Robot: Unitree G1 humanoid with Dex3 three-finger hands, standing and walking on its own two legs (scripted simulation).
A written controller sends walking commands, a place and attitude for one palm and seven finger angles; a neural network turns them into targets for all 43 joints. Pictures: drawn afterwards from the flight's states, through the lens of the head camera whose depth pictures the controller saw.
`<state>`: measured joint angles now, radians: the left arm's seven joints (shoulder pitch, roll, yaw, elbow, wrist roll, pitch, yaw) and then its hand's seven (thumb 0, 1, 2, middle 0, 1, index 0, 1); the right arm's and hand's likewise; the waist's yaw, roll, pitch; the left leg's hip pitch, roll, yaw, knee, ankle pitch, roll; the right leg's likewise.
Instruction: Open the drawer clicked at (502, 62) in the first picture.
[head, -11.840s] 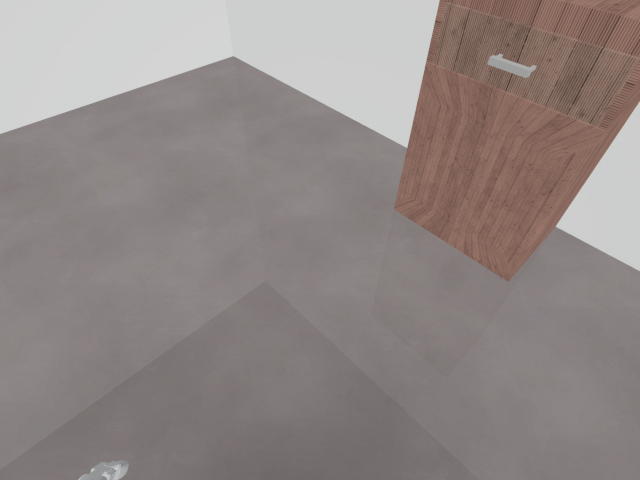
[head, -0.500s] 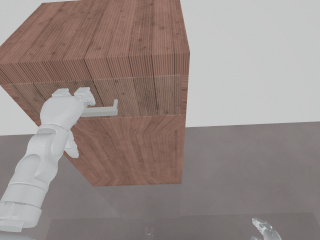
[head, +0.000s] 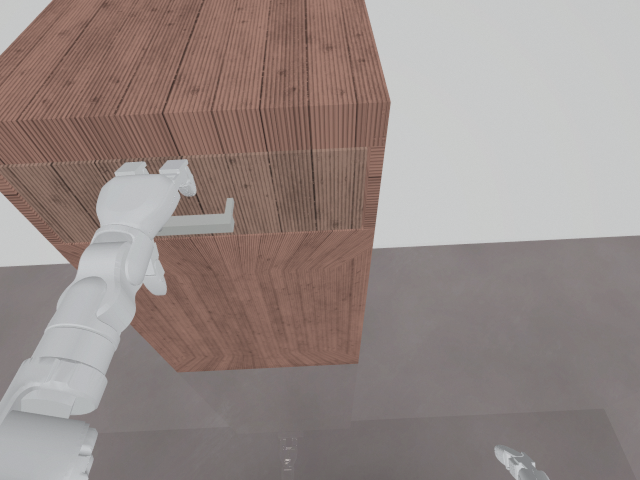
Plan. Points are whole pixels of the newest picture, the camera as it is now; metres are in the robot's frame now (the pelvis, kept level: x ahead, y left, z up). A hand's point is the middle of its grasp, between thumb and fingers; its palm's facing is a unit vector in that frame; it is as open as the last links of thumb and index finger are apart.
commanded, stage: move the hooked fingers above the handle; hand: left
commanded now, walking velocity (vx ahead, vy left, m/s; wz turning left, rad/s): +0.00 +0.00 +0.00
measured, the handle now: (196, 215) +0.48 +0.24 +0.02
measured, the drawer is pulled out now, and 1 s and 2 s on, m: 0.00 0.00 0.00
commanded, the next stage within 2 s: lower the fingers behind the handle in 1.18 s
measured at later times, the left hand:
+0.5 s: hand (177, 213) +0.43 +0.24 +0.07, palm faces -0.02 +0.00 -1.00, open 13.7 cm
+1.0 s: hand (170, 214) +0.43 +0.25 +0.07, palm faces -0.02 +0.00 -1.00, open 13.7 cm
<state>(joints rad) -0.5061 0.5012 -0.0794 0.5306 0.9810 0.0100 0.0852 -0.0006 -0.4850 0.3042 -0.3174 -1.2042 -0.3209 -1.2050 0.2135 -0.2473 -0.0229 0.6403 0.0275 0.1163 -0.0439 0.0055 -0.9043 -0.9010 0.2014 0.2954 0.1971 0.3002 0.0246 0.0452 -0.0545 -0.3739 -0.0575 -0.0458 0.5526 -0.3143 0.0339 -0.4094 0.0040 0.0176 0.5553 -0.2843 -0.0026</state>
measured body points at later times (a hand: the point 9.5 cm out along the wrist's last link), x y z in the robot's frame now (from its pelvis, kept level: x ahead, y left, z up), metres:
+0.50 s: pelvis +0.00 -0.01 +0.00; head +0.06 -0.03 +0.44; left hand +0.43 +0.23 +0.13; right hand +0.09 -0.28 -0.14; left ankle -0.03 +0.10 -0.73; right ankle -0.01 -0.12 -0.73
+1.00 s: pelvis -0.01 -0.01 -0.01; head +0.05 -0.03 +0.44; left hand +0.43 +0.24 +0.13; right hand +0.06 -0.29 -0.14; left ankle -0.03 +0.10 -0.73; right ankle -0.01 -0.12 -0.73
